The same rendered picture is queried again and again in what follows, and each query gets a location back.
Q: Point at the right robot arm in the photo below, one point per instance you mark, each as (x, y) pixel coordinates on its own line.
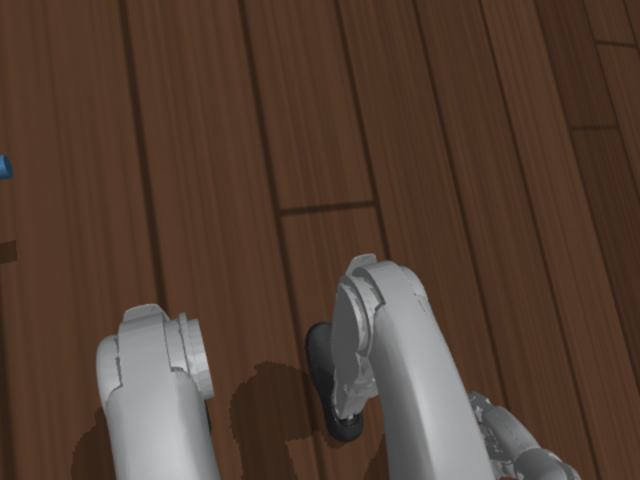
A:
(542, 464)

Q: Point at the bottle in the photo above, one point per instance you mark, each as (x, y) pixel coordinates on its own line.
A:
(6, 171)

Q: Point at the right robot foot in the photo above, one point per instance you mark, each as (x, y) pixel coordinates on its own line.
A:
(321, 367)

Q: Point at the right robot hand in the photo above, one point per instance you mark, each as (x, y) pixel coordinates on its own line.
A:
(504, 435)

